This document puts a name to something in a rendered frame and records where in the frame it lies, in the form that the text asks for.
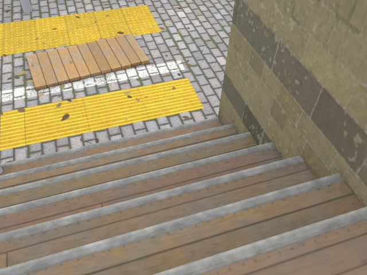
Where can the stairs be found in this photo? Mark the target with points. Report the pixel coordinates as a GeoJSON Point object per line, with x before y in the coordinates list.
{"type": "Point", "coordinates": [147, 203]}

